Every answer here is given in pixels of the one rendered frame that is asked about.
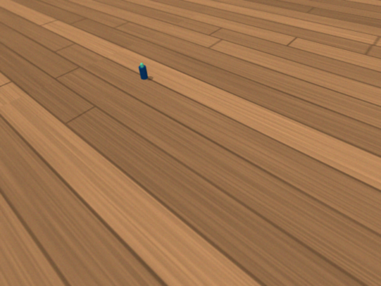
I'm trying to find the bottle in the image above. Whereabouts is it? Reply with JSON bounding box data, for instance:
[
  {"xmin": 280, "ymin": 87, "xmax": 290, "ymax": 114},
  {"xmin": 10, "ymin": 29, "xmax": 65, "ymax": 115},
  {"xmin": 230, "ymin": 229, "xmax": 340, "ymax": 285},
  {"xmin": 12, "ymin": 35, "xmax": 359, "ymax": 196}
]
[{"xmin": 139, "ymin": 63, "xmax": 148, "ymax": 80}]

